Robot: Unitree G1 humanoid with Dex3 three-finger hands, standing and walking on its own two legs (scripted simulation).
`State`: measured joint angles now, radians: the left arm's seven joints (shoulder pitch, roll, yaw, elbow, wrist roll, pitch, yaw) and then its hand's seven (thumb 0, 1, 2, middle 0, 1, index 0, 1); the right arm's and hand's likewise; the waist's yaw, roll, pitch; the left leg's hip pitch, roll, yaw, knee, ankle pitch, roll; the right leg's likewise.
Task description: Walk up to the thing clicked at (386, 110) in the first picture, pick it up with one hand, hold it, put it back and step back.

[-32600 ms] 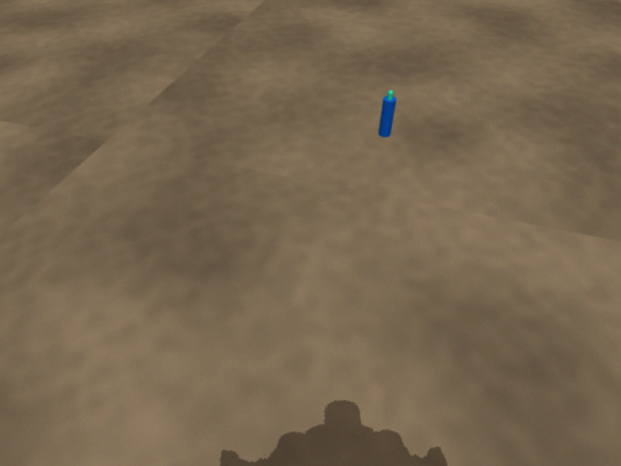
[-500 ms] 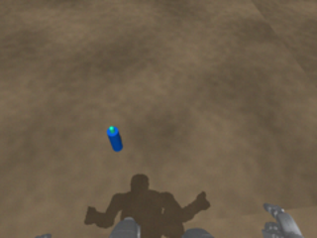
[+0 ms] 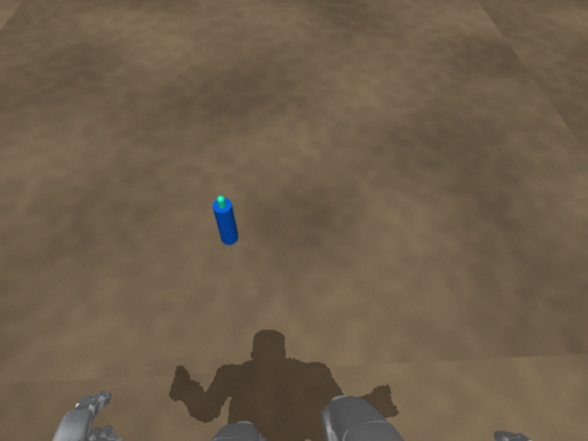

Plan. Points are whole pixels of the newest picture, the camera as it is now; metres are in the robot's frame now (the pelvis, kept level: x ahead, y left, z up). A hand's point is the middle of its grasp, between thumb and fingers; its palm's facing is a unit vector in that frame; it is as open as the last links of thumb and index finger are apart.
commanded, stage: step back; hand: left
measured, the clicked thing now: (225, 219) +0.87 +0.24 -0.63
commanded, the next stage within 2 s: stand in 1.38 s
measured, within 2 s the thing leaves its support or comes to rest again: neither
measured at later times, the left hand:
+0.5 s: hand out of the picture -0.10 +0.26 -0.13, palm faces +0.08 -0.89 -0.44, open 7.3 cm
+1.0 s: hand out of the picture -0.10 +0.25 -0.15, palm faces +0.07 -0.94 -0.35, open 7.3 cm
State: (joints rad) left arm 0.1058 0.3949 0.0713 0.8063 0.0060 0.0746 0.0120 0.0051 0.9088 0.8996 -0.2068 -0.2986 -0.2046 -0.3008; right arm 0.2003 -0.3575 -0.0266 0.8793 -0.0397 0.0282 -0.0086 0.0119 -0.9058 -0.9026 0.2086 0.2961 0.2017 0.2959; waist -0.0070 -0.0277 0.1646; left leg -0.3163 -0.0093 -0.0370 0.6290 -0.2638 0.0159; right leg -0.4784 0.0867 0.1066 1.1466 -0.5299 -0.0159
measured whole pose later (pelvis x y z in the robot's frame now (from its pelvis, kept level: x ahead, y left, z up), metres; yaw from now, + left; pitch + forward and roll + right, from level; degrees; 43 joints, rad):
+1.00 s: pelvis -0.15 -0.01 +0.00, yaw +4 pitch -3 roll +0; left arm 0.19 0.35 0.04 0.98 0.03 -0.02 -0.02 0.01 0.91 0.90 -0.21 -0.30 -0.21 -0.30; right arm 0.21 -0.38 -0.06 1.01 -0.05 -0.01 0.01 0.01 -0.91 -0.90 0.21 0.30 0.20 0.30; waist 0.03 0.00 0.05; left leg -0.26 -0.01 -0.01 0.63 -0.31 0.01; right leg -0.30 -0.03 -0.02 0.64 -0.29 0.00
